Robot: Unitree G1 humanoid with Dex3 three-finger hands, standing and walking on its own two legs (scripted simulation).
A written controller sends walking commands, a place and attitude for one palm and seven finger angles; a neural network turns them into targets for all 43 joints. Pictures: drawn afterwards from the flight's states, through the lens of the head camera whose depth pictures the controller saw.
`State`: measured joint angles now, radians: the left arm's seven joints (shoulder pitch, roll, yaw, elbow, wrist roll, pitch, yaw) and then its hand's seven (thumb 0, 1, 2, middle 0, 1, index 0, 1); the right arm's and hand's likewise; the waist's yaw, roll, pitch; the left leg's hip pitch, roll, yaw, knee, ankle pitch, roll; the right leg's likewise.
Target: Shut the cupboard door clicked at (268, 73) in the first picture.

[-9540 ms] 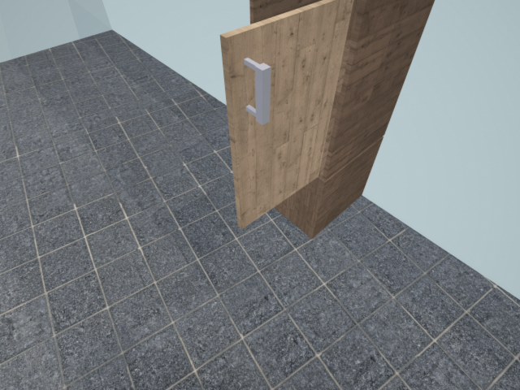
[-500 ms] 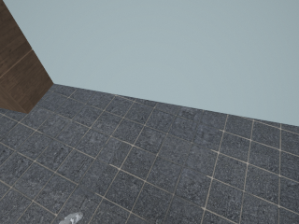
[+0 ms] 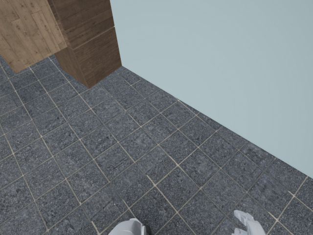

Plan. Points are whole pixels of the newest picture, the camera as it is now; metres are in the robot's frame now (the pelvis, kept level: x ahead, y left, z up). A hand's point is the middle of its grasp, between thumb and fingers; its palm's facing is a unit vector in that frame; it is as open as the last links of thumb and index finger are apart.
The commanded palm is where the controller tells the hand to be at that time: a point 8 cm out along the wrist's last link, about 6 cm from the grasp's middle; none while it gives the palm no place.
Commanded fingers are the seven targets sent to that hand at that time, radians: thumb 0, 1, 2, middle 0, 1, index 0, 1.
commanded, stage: walk to a spot facing it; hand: left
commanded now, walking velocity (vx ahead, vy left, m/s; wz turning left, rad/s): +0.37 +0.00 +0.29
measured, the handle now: out of the picture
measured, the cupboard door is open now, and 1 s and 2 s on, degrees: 88 88 88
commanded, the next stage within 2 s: turn to face it in 1.14 s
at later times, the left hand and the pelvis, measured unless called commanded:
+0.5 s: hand (120, 151) +0.37 +0.16 -0.13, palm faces -0.02 -0.99 -0.16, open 7.4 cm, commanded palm none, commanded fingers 0.00 0.90 0.90 -0.20 -0.30 -0.20 -0.30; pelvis +0.23 -0.01 +0.02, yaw +4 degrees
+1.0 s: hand (120, 163) +0.34 +0.16 -0.16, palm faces +0.35 -0.93 -0.15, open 7.3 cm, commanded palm none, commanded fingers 0.00 0.90 0.90 -0.20 -0.30 -0.20 -0.30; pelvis +0.47 +0.03 +0.01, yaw +15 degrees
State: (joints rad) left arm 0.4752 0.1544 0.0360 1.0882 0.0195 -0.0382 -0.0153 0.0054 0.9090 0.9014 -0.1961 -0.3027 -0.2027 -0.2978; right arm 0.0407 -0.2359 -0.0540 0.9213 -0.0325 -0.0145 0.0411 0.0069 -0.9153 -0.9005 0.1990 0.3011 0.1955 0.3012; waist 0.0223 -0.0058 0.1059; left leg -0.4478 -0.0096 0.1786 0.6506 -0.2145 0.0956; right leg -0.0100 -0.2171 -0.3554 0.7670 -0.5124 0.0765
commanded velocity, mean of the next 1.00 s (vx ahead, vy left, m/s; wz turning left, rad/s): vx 0.37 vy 0.00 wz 0.26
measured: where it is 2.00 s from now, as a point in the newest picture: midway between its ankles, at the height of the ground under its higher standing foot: (150, 144)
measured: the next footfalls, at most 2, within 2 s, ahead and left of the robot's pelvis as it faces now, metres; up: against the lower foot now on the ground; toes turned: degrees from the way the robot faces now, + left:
right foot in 0.52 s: +0.37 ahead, -0.12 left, +0.00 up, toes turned -3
left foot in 1.00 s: +0.59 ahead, +0.16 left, +0.00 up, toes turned +23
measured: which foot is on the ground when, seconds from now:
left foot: down 0.00-0.54, up 0.56-0.98, down 1.00-1.00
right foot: up 0.00-0.50, down 0.52-1.00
